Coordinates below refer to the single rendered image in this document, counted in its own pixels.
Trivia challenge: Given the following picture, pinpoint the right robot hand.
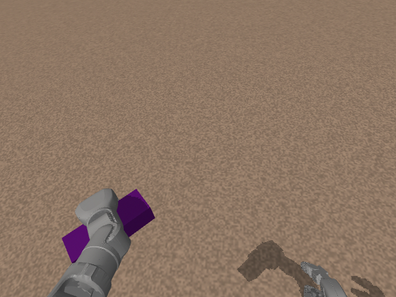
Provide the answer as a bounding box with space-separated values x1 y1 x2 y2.
301 262 347 297

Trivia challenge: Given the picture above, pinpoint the left robot arm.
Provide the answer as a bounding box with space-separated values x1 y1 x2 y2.
47 207 131 297

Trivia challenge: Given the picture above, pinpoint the left robot hand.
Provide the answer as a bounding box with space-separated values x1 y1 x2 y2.
75 189 119 226

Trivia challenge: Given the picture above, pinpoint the carton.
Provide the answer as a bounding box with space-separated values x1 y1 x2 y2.
62 189 155 263

